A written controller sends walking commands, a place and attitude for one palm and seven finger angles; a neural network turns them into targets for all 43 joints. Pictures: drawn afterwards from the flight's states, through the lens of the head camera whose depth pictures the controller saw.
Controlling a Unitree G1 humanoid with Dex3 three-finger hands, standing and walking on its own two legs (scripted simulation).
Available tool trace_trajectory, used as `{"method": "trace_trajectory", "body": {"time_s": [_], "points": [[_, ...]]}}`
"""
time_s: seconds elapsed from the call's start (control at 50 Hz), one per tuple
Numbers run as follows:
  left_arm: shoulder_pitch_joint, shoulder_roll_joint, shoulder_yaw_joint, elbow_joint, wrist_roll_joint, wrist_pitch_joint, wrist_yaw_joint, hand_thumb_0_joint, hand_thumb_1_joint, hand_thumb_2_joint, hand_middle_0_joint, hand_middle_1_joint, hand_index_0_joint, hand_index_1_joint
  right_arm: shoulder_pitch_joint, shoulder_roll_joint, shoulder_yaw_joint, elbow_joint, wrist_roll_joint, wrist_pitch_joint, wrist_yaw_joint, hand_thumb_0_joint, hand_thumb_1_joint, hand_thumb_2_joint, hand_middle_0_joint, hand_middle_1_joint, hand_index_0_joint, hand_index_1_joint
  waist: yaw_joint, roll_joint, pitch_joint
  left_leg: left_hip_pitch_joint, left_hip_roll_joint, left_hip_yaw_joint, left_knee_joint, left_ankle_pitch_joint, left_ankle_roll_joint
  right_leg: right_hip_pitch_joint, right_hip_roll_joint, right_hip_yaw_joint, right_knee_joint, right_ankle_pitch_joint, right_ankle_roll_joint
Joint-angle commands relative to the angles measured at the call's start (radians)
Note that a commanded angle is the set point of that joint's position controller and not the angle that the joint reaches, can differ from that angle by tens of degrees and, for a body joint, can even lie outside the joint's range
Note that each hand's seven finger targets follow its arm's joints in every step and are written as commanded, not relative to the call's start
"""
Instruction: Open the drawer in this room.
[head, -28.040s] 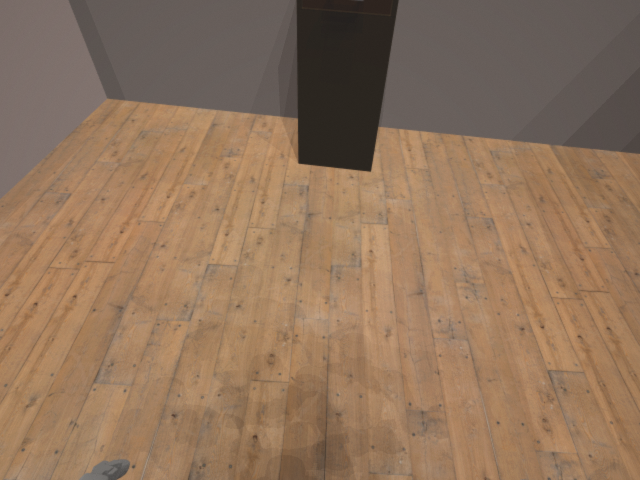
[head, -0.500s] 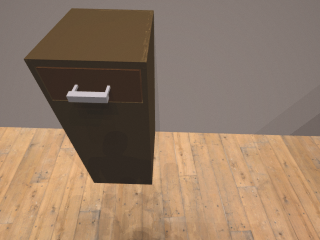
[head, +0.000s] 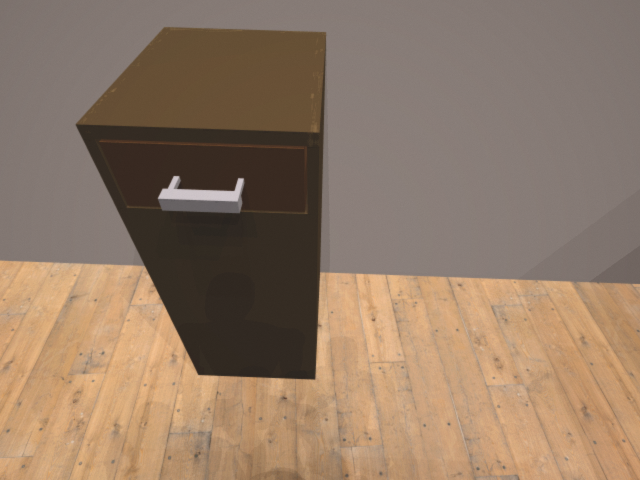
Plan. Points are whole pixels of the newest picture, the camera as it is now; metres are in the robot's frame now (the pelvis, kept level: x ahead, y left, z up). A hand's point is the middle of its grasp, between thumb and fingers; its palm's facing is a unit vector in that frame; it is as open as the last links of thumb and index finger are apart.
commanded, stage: look again from close up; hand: left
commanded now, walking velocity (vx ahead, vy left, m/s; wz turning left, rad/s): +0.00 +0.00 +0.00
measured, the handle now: (204, 191) +0.54 +0.23 +0.05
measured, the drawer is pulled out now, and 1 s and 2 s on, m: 0.00 0.00 0.00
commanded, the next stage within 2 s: raise the hand with hooked fingers in 0.20 s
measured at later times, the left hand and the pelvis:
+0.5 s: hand (156, 443) +0.18 +0.22 -0.04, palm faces -0.02 -0.69 -0.72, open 7.6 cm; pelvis -0.01 +0.01 -0.01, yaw -1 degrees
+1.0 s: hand (144, 375) +0.23 +0.23 +0.03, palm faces +0.19 -0.03 -0.98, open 10.2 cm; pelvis -0.01 -0.04 -0.03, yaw +0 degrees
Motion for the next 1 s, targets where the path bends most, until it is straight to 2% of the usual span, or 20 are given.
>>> {"method": "trace_trajectory", "body": {"time_s": [0.0, 0.26, 0.28, 0.3, 0.32, 0.34, 0.36, 0.38, 0.42, 0.44, 0.48, 0.52, 0.58, 0.66, 0.7, 0.74, 0.8, 0.84, 0.92, 0.98], "points": [[0.064, 0.091, 0.012, -0.029, -0.005, -0.005, -0.002, 0.000, 0.900, 0.900, -0.200, -0.300, -0.200, -0.300, 0.045, -0.087, -0.007, -0.039, 0.006, -0.016, -0.004, 0.000, -0.900, -0.900, 0.200, 0.300, 0.200, 0.300, 0.011, -0.003, 0.101, -0.068, 0.103, -0.118, -0.183, 0.148, 0.026, -0.013, -0.063, 0.067, -0.088, 0.105, -0.040], [0.044, 0.115, 0.014, -0.041, -0.003, 0.002, -0.007, 0.000, 0.900, 0.900, -0.200, -0.300, -0.200, -0.300, 0.039, -0.112, -0.007, -0.023, 0.006, -0.019, -0.003, 0.000, -0.900, -0.900, 0.200, 0.300, 0.200, 0.300, 0.012, 0.023, 0.052, -0.018, 0.107, -0.125, -0.234, 0.156, 0.030, 0.021, -0.069, 0.057, -0.098, 0.125, -0.025], [0.085, 0.144, 0.006, -0.012, 0.006, -0.009, 0.034, 0.000, 0.900, 0.900, -0.200, -0.300, -0.200, -0.300, -0.054, -0.142, -0.013, -0.093, 0.023, -0.019, 0.001, 0.000, -0.900, -0.900, 0.200, 0.300, 0.200, 0.300, 0.041, -0.097, 0.107, -0.063, 0.114, -0.088, -0.026, 0.323, -0.001, -0.028, -0.114, 0.122, -0.138, 0.376, -0.018], [-0.701, 0.522, 0.068, -1.541, 0.189, -0.172, 0.059, 0.000, 0.877, 0.890, -0.202, -0.315, -0.202, -0.315, -0.032, -0.293, -0.028, -0.421, 0.058, -0.165, -0.031, 0.000, -0.900, -0.900, 0.200, 0.300, 0.200, 0.300, -0.069, 0.225, -0.428, 0.265, 0.017, -0.081, -0.139, 0.445, 0.012, 0.008, 0.017, 0.103, -0.003, 0.352, -0.055], [-0.204, 0.437, 0.069, -1.274, 0.220, -0.087, 0.128, 0.000, 0.853, 0.880, -0.203, -0.330, -0.203, -0.330, -0.123, -0.199, -0.005, -0.378, 0.049, -0.271, -0.069, 0.000, -0.900, -0.900, 0.200, 0.300, 0.200, 0.300, 0.035, 0.329, -0.371, 0.339, 0.069, -0.085, -0.154, 0.573, -0.028, -0.100, 0.017, 0.017, 0.080, 0.097, -0.064], [-0.148, 0.331, 0.030, -1.223, 0.156, -0.015, 0.180, 0.000, 0.830, 0.870, -0.205, -0.345, -0.205, -0.345, -0.105, -0.199, -0.033, -0.301, 0.056, -0.299, -0.076, 0.000, -0.900, -0.900, 0.200, 0.300, 0.200, 0.300, 0.000, 0.248, -0.296, 0.204, 0.071, -0.088, -0.178, 0.404, -0.070, -0.156, 0.028, -0.014, 0.114, -0.020, -0.047], [0.150, 0.092, -0.098, -1.030, 0.179, 0.084, 0.183, 0.000, 0.807, 0.860, -0.207, -0.360, -0.207, -0.360, -0.113, -0.143, -0.025, -0.295, 0.070, -0.299, -0.080, 0.000, -0.900, -0.900, 0.200, 0.300, 0.200, 0.300, -0.001, 0.162, -0.175, 0.106, 0.076, -0.096, -0.200, 0.299, -0.048, -0.203, 0.022, -0.010, 0.109, -0.063, -0.034], [-0.040, 0.123, -0.121, -1.248, 0.212, 0.071, 0.192, 0.000, 0.783, 0.850, -0.208, -0.375, -0.208, -0.375, -0.151, -0.171, -0.025, -0.387, 0.065, -0.308, -0.067, 0.000, -0.900, -0.900, 0.200, 0.300, 0.200, 0.300, -0.008, 0.138, -0.057, 0.011, 0.049, -0.110, -0.192, 0.150, -0.037, -0.198, 0.014, -0.006, 0.074, -0.026, -0.036], [0.020, 0.251, -0.054, -1.213, 0.412, 0.055, 0.249, 0.000, 0.737, 0.830, -0.212, -0.405, -0.212, -0.405, -0.179, -0.216, -0.037, -0.436, 0.032, -0.297, -0.062, 0.000, -0.900, -0.900, 0.200, 0.300, 0.200, 0.300, -0.015, 0.078, -0.032, -0.096, 0.013, -0.107, -0.111, 0.047, -0.015, -0.237, 0.030, 0.018, 0.025, 0.013, -0.054], [0.086, 0.285, -0.011, -1.162, 0.496, 0.065, 0.272, 0.000, 0.713, 0.820, -0.213, -0.420, -0.213, -0.420, -0.188, -0.222, -0.046, -0.477, 0.019, -0.273, -0.049, 0.000, -0.900, -0.900, 0.200, 0.300, 0.200, 0.300, 0.004, 0.010, -0.032, -0.137, -0.001, -0.108, -0.085, 0.043, -0.012, -0.242, 0.037, 0.032, 0.023, -0.019, -0.060], [0.242, 0.226, -0.043, -1.072, 0.662, 0.078, 0.302, 0.000, 0.667, 0.800, -0.217, -0.450, -0.217, -0.450, -0.215, -0.212, -0.064, -0.545, -0.004, -0.210, -0.023, 0.000, -0.900, -0.900, 0.200, 0.300, 0.200, 0.300, 0.054, -0.170, -0.020, -0.199, -0.005, -0.074, -0.036, 0.053, -0.018, -0.294, 0.056, 0.019, 0.046, -0.117, -0.061], [0.418, 0.179, -0.058, -0.997, 0.800, 0.080, 0.313, 0.000, 0.620, 0.780, -0.220, -0.480, -0.220, -0.480, -0.255, -0.211, -0.079, -0.595, -0.019, -0.131, 0.011, 0.000, -0.900, -0.900, 0.200, 0.300, 0.200, 0.300, 0.103, -0.244, -0.010, -0.244, -0.012, -0.038, 0.003, 0.072, -0.023, -0.306, 0.060, 0.042, 0.050, -0.110, -0.070], [0.400, 0.253, -0.007, -1.090, 0.934, 0.031, 0.311, 0.000, 0.550, 0.750, -0.225, -0.525, -0.225, -0.525, -0.319, -0.208, -0.075, -0.662, -0.011, -0.031, 0.057, 0.000, -0.900, -0.900, 0.200, 0.300, 0.200, 0.300, 0.155, -0.215, -0.090, -0.275, -0.024, -0.011, 0.034, 0.130, -0.024, -0.245, 0.043, 0.102, 0.095, 0.024, -0.081], [0.176, 0.409, 0.110, -1.306, 1.042, -0.015, 0.369, 0.000, 0.457, 0.710, -0.232, -0.585, -0.232, -0.585, -0.328, -0.198, -0.075, -0.708, -0.039, 0.017, 0.061, 0.000, -0.900, -0.900, 0.200, 0.300, 0.200, 0.300, 0.135, -0.042, -0.205, -0.224, -0.043, -0.009, 0.089, 0.099, -0.004, -0.274, 0.041, 0.155, 0.115, 0.018, -0.074], [-0.021, 0.469, 0.144, -1.422, 1.059, -0.050, 0.414, 0.000, 0.410, 0.690, -0.235, -0.615, -0.235, -0.615, -0.321, -0.184, -0.076, -0.711, -0.058, 0.030, 0.049, 0.000, -0.900, -0.900, 0.200, 0.300, 0.200, 0.300, 0.099, 0.063, -0.284, -0.146, -0.053, -0.019, 0.149, 0.093, 0.004, -0.344, 0.035, 0.195, 0.120, -0.021, -0.077], [-0.238, 0.520, 0.160, -1.539, 1.045, -0.103, 0.453, 0.000, 0.363, 0.670, -0.238, -0.645, -0.238, -0.645, -0.307, -0.174, -0.073, -0.694, -0.070, 0.026, 0.028, 0.000, -0.900, -0.900, 0.200, 0.300, 0.200, 0.300, 0.041, 0.080, -0.311, -0.096, -0.058, -0.038, 0.217, 0.062, 0.012, -0.424, 0.025, 0.221, 0.112, -0.091, -0.069], [-0.221, 0.493, 0.128, -1.531, 1.002, -0.157, 0.462, 0.000, 0.293, 0.640, -0.243, -0.690, -0.243, -0.690, -0.294, -0.180, -0.073, -0.684, -0.063, 0.003, 0.015, 0.000, -0.900, -0.900, 0.200, 0.300, 0.200, 0.300, 0.018, 0.144, -0.292, -0.043, -0.060, -0.046, 0.268, 0.050, 0.015, -0.501, 0.025, 0.228, 0.096, -0.104, -0.074], [-0.220, 0.491, 0.125, -1.477, 0.992, -0.152, 0.453, 0.000, 0.247, 0.620, -0.247, -0.720, -0.247, -0.720, -0.303, -0.179, -0.064, -0.677, -0.069, 0.008, 0.019, 0.000, -0.900, -0.900, 0.200, 0.300, 0.200, 0.300, 0.008, 0.085, -0.267, -0.080, -0.060, -0.055, 0.276, 0.058, 0.016, -0.487, 0.024, 0.219, 0.099, -0.060, -0.068], [-0.125, 0.466, 0.120, -1.288, 0.967, 0.000, 0.379, 0.000, 0.153, 0.580, -0.253, -0.780, -0.253, -0.780, -0.335, -0.177, -0.054, -0.664, -0.037, 0.045, 0.017, 0.000, -0.900, -0.900, 0.200, 0.300, 0.200, 0.300, 0.053, 0.013, -0.243, -0.183, -0.050, -0.034, 0.170, 0.110, 0.012, -0.270, 0.030, 0.143, 0.099, 0.137, -0.041], [-0.029, 0.472, 0.106, -1.264, 0.908, 0.127, 0.260, 0.000, 0.083, 0.550, -0.258, -0.825, -0.258, -0.825, -0.360, -0.182, -0.036, -0.685, 0.001, 0.071, 0.005, 0.000, -0.900, -0.900, 0.200, 0.300, 0.200, 0.300, 0.100, -0.096, -0.252, -0.197, -0.053, -0.020, 0.089, 0.181, 0.007, -0.069, 0.021, 0.163, 0.071, 0.307, -0.024]]}}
